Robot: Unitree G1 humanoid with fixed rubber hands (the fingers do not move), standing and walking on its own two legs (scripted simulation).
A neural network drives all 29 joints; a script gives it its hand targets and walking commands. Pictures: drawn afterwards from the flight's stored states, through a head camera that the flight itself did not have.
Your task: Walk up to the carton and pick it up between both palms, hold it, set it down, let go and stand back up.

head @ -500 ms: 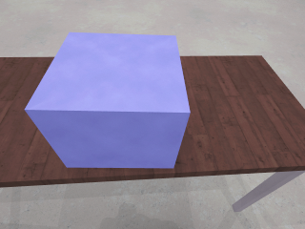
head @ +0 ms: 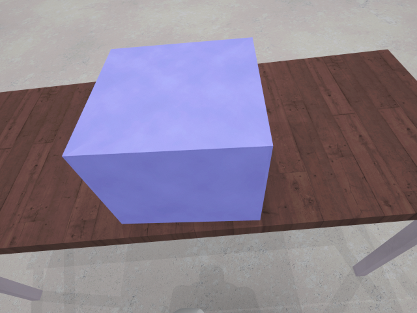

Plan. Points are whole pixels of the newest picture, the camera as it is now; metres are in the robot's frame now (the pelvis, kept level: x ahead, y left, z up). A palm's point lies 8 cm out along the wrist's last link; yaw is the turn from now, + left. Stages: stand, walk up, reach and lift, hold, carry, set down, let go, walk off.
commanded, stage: walk up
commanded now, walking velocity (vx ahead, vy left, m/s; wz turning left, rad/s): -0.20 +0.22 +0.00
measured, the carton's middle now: (184, 133) +0.45 +0.10 +0.07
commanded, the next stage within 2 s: none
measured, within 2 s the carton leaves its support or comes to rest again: neither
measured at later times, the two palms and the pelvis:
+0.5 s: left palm out of the picture -0.03 +0.39 -0.16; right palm out of the picture -0.03 -0.10 -0.10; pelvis -0.07 +0.14 +0.00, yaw -1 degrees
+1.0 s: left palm out of the picture -0.09 +0.39 -0.15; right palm out of the picture -0.11 -0.11 -0.13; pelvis -0.10 +0.15 +0.00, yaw -2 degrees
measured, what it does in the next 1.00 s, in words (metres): steps to the left: left foot, then right foot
